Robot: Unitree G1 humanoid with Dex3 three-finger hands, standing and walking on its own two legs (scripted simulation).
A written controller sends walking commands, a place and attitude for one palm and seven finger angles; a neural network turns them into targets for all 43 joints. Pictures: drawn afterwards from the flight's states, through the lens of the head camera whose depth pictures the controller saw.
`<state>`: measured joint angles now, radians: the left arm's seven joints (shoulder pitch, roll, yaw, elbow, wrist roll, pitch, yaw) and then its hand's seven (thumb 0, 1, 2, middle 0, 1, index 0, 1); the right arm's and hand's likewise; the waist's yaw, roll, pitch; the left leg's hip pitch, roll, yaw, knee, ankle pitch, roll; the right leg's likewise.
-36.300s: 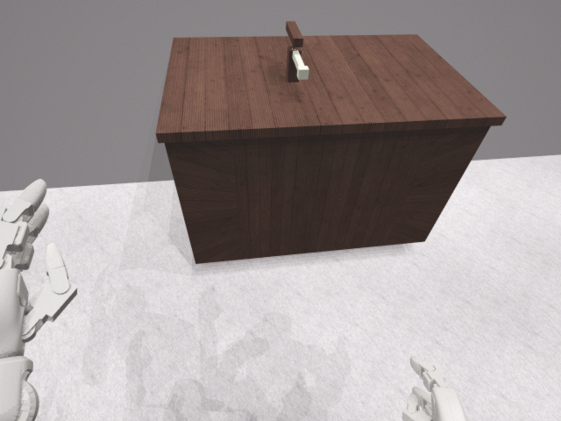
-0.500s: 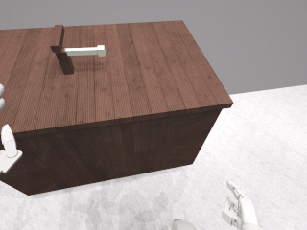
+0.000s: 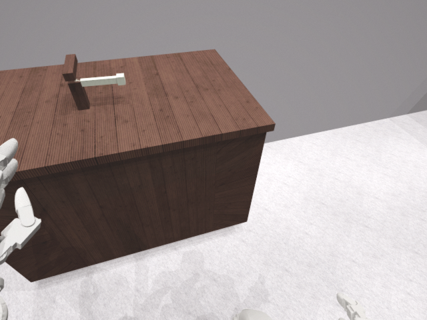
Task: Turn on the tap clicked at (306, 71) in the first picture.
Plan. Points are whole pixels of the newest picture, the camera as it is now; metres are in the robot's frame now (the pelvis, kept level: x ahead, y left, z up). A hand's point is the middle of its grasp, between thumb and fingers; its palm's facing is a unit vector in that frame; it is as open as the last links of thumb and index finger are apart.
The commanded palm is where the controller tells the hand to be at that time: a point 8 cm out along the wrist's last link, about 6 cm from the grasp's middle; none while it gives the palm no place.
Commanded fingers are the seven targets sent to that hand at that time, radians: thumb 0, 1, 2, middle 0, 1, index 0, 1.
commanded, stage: stop stepping back and stand still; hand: left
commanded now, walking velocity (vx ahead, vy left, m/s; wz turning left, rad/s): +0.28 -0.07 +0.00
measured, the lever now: (121, 79) +0.82 +0.32 +0.06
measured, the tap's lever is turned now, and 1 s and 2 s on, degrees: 86 86 86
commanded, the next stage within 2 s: stand and check the lever's angle in 0.54 s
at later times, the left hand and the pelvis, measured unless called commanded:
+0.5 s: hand (37, 234) +0.18 +0.22 +0.20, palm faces +0.40 -0.82 -0.40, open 7.4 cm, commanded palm +0.12 +0.26 +0.19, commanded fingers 0.00 0.90 0.90 -0.20 -0.30 -0.20 -0.30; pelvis -0.04 -0.02 +0.00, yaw +0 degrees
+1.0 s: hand (64, 208) +0.22 +0.21 +0.18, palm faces +0.42 -0.80 -0.43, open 7.4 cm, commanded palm +0.16 +0.24 +0.19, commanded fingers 0.00 0.90 0.90 -0.20 -0.30 -0.20 -0.30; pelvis +0.01 -0.04 +0.01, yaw +1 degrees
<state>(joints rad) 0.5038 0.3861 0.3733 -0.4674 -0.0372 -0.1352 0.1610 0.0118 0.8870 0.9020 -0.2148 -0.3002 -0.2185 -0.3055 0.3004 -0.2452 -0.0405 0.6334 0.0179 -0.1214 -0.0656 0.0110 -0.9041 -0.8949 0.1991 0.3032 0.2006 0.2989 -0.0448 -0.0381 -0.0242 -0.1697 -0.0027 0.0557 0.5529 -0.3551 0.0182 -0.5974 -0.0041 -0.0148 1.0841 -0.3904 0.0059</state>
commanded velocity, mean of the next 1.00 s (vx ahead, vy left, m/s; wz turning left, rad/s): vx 0.07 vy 0.02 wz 0.00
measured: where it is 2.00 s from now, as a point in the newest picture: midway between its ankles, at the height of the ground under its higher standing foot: outside the picture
